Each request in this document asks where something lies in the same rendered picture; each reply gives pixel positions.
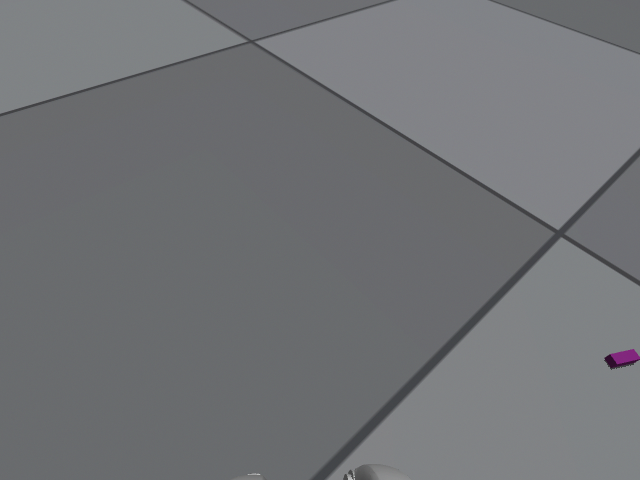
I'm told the small box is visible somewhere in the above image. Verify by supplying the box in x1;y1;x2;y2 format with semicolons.
604;349;640;368

